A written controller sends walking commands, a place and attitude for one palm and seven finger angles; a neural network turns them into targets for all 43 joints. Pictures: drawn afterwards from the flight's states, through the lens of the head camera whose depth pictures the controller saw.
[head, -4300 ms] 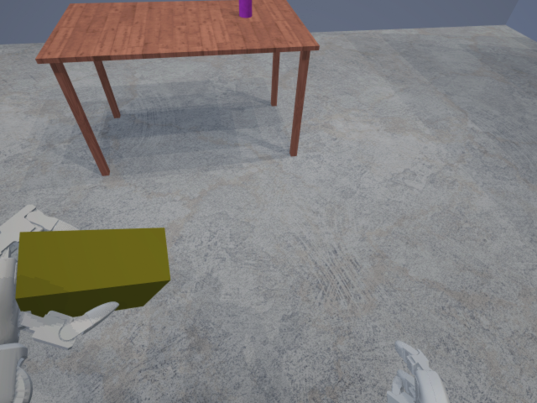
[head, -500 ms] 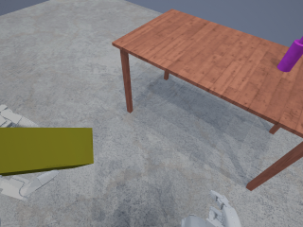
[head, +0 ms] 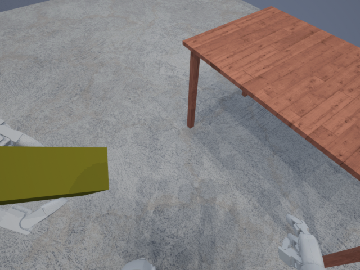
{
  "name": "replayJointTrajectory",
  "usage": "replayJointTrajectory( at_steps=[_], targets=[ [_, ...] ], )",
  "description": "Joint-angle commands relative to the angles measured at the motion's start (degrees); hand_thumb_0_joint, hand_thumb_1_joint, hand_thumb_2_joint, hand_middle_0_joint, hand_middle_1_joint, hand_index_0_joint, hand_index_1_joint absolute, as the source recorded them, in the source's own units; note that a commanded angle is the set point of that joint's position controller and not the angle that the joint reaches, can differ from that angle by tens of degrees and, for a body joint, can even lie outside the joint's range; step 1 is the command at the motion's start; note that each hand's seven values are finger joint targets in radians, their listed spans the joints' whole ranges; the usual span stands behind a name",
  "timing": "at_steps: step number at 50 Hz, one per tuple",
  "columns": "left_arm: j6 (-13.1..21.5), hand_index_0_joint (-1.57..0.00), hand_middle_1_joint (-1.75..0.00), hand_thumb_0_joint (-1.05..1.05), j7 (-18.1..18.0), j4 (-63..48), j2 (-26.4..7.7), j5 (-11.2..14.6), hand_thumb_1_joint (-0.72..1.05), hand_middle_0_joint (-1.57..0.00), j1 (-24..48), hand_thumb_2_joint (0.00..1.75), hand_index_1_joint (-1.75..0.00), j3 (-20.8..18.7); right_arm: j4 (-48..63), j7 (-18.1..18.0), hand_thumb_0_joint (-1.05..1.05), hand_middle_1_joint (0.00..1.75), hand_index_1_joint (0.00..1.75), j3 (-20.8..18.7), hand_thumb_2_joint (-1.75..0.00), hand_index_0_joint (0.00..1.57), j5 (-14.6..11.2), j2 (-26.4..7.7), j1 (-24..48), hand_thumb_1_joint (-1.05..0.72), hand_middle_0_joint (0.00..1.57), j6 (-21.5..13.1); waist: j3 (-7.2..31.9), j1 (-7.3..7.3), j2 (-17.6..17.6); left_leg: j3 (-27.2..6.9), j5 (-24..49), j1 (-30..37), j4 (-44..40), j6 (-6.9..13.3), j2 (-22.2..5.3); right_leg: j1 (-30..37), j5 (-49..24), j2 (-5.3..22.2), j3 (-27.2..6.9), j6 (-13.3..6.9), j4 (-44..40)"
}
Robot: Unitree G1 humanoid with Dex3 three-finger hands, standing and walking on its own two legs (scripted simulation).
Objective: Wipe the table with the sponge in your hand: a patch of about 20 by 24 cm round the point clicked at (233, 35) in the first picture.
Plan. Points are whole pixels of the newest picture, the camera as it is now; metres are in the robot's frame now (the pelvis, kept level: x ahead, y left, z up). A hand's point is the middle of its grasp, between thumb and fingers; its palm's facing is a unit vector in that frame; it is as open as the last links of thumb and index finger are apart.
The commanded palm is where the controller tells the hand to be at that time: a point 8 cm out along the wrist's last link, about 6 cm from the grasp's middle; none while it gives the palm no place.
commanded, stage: walk to a spot facing it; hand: left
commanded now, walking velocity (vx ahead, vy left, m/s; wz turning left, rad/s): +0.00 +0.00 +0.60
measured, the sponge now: (65, 176) +0.23 +0.19 +0.17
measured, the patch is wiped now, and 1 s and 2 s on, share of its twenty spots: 0.00 0.00 0.00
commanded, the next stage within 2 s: turn to face it in 1.48 s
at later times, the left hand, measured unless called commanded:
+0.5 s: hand out of the picture +0.09 +0.27 +0.18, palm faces +0.67 -0.59 -0.45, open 10.4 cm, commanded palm +0.04 +0.28 +0.18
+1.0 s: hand out of the picture +0.03 +0.32 +0.17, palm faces +0.78 -0.45 -0.43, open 10.4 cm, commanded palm -0.05 +0.32 +0.18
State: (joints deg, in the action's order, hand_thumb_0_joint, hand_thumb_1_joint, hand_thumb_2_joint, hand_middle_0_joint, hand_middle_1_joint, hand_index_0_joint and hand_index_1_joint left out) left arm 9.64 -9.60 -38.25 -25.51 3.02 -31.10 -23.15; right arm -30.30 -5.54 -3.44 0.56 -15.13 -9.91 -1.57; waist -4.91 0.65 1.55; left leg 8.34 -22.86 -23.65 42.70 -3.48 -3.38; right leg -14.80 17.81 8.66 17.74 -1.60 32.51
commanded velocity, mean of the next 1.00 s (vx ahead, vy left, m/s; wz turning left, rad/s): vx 0.22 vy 0.00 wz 0.54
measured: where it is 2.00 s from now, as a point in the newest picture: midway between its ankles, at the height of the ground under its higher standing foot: outside the picture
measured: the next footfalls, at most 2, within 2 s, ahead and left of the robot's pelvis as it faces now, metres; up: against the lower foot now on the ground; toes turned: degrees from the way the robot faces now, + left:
left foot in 0.06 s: +0.07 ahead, +0.12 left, +0.00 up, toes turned +11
right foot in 0.48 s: +0.03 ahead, -0.13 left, +0.00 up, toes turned +10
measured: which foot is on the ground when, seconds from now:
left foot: up 0.00-0.04, down 0.06-0.48, up 0.50-0.88, down 0.90-1.00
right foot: down 0.00-0.08, up 0.10-0.46, down 0.48-0.88, up 0.90-1.00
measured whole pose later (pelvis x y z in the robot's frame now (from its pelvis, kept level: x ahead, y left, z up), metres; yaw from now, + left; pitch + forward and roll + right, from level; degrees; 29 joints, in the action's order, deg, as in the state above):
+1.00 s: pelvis -0.03 -0.01 -0.01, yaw +34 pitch -1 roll +0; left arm 9.6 -9.5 -32.3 -23.4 1.8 -26.0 -22.6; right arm -32.8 -2.7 -1.1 -0.5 -9.8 -9.9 -2.9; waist -5.3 0.9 1.8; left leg 7.5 -17.4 -17.8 36.1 2.5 -1.9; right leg -28.7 30.5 8.0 5.3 3.0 72.4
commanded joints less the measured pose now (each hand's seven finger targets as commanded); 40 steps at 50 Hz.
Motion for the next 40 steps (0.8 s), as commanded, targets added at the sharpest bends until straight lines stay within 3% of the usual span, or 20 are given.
replayJointTrajectory(
  at_steps=[1,2,3,4,5,7,9,11,16,19,21,22,23,24,25,26,28,31,34,40],
  targets=[
    [2.1,-1.2,-1.6,0.0,-2.1,-6.4,-5.1,1.2,0.1,-1.2,0.3,1.3,-1.6,-7.4,8.6,0.6,0.0,0.3,0.3,-0.2,-0.9,0.2,-0.5,-1.2,0.6,-0.9,0.2,-1.7,18.1,0.27,7.2,3.3,9.4,9.3,-16.6,0.9,3.7,12.5,-43.2,11.6,-6.9,0.0,7.6],
    [2.5,-1.2,-1.6,0.0,-2.0,-6.5,-5.4,1.5,0.1,-1.2,1.6,1.3,-1.6,-6.9,8.4,0.3,0.0,0.3,0.3,-0.4,-0.9,0.2,-0.7,-1.9,0.0,-0.9,0.2,-1.6,19.2,1.84,1.9,-0.9,20.1,17.4,-19.6,2.9,0.6,5.7,-34.9,8.6,-5.4,2.8,17.3],
    [3.6,-1.2,-1.6,0.0,-1.6,-8.5,-4.9,1.9,0.1,-1.2,1.8,1.3,-1.6,-5.8,8.8,0.5,0.0,0.3,0.3,-0.8,-0.9,0.2,-0.5,-3.8,1.1,-0.9,0.2,-2.3,17.9,1.07,-12.7,-19.4,48.6,25.2,-20.3,10.2,-12.6,-9.4,-2.2,0.1,-5.8,6.7,28.2],
    [4.9,-1.2,-1.6,0.0,-0.9,-9.1,-6.1,0.7,0.1,-1.2,2.5,1.3,-1.6,-5.9,8.4,1.4,0.0,0.3,0.3,-0.7,-0.9,0.2,-0.6,-4.5,0.0,-0.9,0.2,-3.2,16.6,-0.02,-19.9,-35.0,72.1,29.0,-18.8,18.1,-23.1,-20.3,24.4,-3.9,-11.3,6.8,36.0],
    [5.1,-1.2,-1.6,0.0,0.2,-7.4,-8.6,-0.8,0.1,-1.2,4.0,1.3,-1.6,-6.8,6.9,2.2,0.0,0.3,0.3,-0.1,-0.9,0.2,-0.3,-3.6,-0.3,-0.9,0.2,-4.2,13.7,0.15,-14.6,-35.6,72.0,28.9,-17.6,18.7,-22.9,-24.2,23.4,-2.7,-15.2,6.2,38.0],
    [5.1,-1.2,-1.6,0.0,0.8,-11.2,-6.9,-1.7,0.1,-1.2,7.2,1.3,-1.6,-4.5,5.6,3.1,0.0,0.3,0.3,-0.9,-0.9,0.2,-1.0,-4.8,1.4,-0.9,0.2,-4.8,13.4,0.26,-10.2,-26.8,55.5,23.0,-17.7,15.9,-17.8,-22.4,16.0,-2.1,-17.0,6.4,35.9],
    [5.2,-1.2,-1.6,0.0,0.6,-16.4,-6.7,-0.9,0.1,-1.2,6.3,1.3,-1.6,-4.4,5.4,3.8,0.0,0.3,0.3,-0.9,-0.9,0.2,-1.3,-4.4,1.4,-0.9,0.2,-5.8,13.2,0.08,-14.6,-21.0,41.7,18.5,-20.4,13.0,-12.4,-18.4,8.1,-3.5,-15.2,6.9,32.4],
    [5.0,-1.2,-1.6,0.0,0.5,-19.5,-6.9,-0.3,0.1,-1.2,4.0,1.3,-1.6,-5.1,5.7,4.2,0.0,0.3,0.3,-0.3,-0.9,0.2,-1.2,-3.8,2.2,-0.9,0.2,-6.6,13.9,-0.49,-18.9,-18.4,33.7,14.1,-22.3,11.4,-9.2,-13.3,4.9,-4.7,-13.4,7.0,28.3],
    [3.9,-1.2,-1.6,0.0,0.7,-11.2,-4.7,0.9,0.1,-1.2,2.4,1.3,-1.6,-5.2,4.4,3.7,0.0,0.3,0.3,0.5,-0.9,0.2,-1.1,-3.3,1.7,-0.9,0.2,-7.1,11.5,0.07,-17.8,-23.1,7.7,6.9,-28.0,12.0,-9.6,-6.0,7.3,-7.0,-11.6,7.0,17.3],
    [2.4,-1.2,-1.6,0.0,0.7,-2.1,-3.5,0.9,0.1,-1.2,4.5,1.3,-1.6,-4.8,3.8,2.8,0.0,0.3,0.3,0.8,-0.9,0.2,-1.2,-3.1,1.9,-0.9,0.2,-6.3,9.8,-0.8,-15.1,-24.6,-7.8,2.8,-29.9,11.8,-8.8,0.4,11.3,-9.4,-9.4,6.1,8.4],
    [1.4,-1.2,-1.6,0.0,1.0,1.3,-1.8,0.6,0.1,-1.2,6.4,1.3,-1.6,-2.9,4.1,2.4,0.0,0.3,0.3,1.5,-0.9,0.2,-1.4,-2.5,2.9,-0.9,0.2,-5.5,8.7,-1.7,-13.5,-24.3,-10.4,-1.8,-26.9,10.6,-6.7,7.4,11.1,-10.4,-8.6,5.2,-1.4],
    [1.0,-1.2,-1.6,0.0,1.4,2.6,-0.9,0.2,0.1,-1.2,7.3,1.3,-1.6,-1.6,3.9,2.5,0.0,0.3,0.3,1.6,-0.9,0.2,-1.6,-2.3,3.3,-0.9,0.2,-5.2,8.1,-2.5,-10.6,-21.8,-11.0,-6.9,-21.5,9.0,-4.3,12.6,9.4,-8.3,-10.6,3.8,-9.0],
    [0.5,-1.2,-1.6,0.0,1.5,2.7,-2.2,-0.7,0.1,-1.2,9.6,1.3,-1.6,-1.0,3.9,2.6,0.0,0.3,0.3,2.0,-0.9,0.2,-1.8,-0.8,3.2,-0.9,0.2,-4.9,7.5,-2.83,0.7,-16.0,-11.8,-14.3,-6.7,6.3,0.3,15.8,12.0,1.9,-20.5,0.1,-17.8],
    [-0.2,-1.2,-1.6,0.0,1.4,3.4,-6.4,-0.8,0.1,-1.2,12.1,1.3,-1.6,-2.2,3.6,2.5,0.0,0.3,0.3,1.9,-0.9,0.2,-1.5,0.0,4.4,-0.9,0.2,-4.7,4.0,-2.97,18.6,-8.5,-10.3,-23.3,16.9,2.2,6.0,12.2,19.9,19.1,-42.6,-5.8,-25.5],
    [0.1,-1.2,-1.6,0.0,1.0,3.1,-6.5,0.6,0.1,-1.2,16.3,1.3,-1.6,-2.3,2.4,2.2,0.0,0.3,0.3,0.9,-0.9,0.2,-0.5,-3.4,6.4,-0.9,0.2,-5.5,1.7,-2.51,12.0,-11.5,-6.8,-21.8,28.5,1.1,4.2,3.9,15.4,22.6,-42.8,-6.4,-26.7],
    [1.3,-1.2,-1.6,0.0,0.8,-2.0,-6.6,0.1,0.1,-1.2,19.5,1.3,-1.6,-1.4,2.3,2.2,0.0,0.3,0.3,1.6,-0.9,0.2,0.4,-2.6,6.9,-0.9,0.2,-5.3,4.5,-1.57,6.5,-11.3,-2.3,-20.0,31.8,0.5,2.3,4.2,9.5,20.2,-34.5,-6.1,-24.4],
    [1.6,-1.2,-1.6,0.0,1.3,-1.5,-5.0,-0.6,0.1,-1.2,14.9,1.3,-1.6,0.3,2.7,2.3,0.0,0.3,0.3,1.6,-0.9,0.2,-0.1,-2.4,6.5,-0.9,0.2,-5.0,2.9,-0.78,5.5,-9.2,4.2,-18.9,35.3,-0.4,1.1,2.8,0.0,13.1,-24.1,-2.8,-21.0],
    [2.8,-1.2,-1.6,0.0,0.6,-5.6,-8.1,-0.9,0.1,-1.2,14.5,1.3,-1.6,-2.5,3.0,1.2,0.0,0.3,0.3,1.3,-0.9,0.2,0.0,-2.6,7.9,-0.9,0.2,-4.6,2.6,-1.17,3.3,-6.1,4.1,-17.5,29.7,-0.4,-0.2,6.8,-12.4,11.8,-14.0,-2.5,-19.1],
    [3.3,-1.2,-1.6,0.0,-0.5,-6.6,-9.2,-0.9,0.1,-1.2,11.2,1.3,-1.6,-5.3,4.2,0.9,0.0,0.3,0.3,0.4,-0.9,0.2,0.4,-1.9,6.1,-0.9,0.2,-4.5,5.6,-1.97,3.1,-2.5,3.4,-13.3,16.6,0.4,-1.1,11.4,-22.3,12.1,-12.1,-3.6,-16.2],
    [2.1,-1.2,-1.6,0.0,-2.0,-6.9,-6.0,0.7,0.1,-1.2,2.0,1.3,-1.6,-7.1,7.9,1.5,0.0,0.3,0.3,-0.2,-0.9,0.2,-0.3,-1.2,2.8,-0.9,0.2,-3.7,11.8,-3.89,11.0,2.9,-1.5,-4.3,-4.7,2.0,-0.4,17.3,-27.7,14.4,-10.3,-4.9,-8.3]
  ],
)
